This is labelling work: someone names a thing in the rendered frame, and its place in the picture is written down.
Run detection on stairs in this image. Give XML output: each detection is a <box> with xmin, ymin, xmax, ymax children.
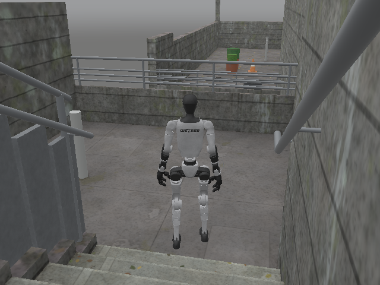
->
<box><xmin>5</xmin><ymin>244</ymin><xmax>284</xmax><ymax>285</ymax></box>

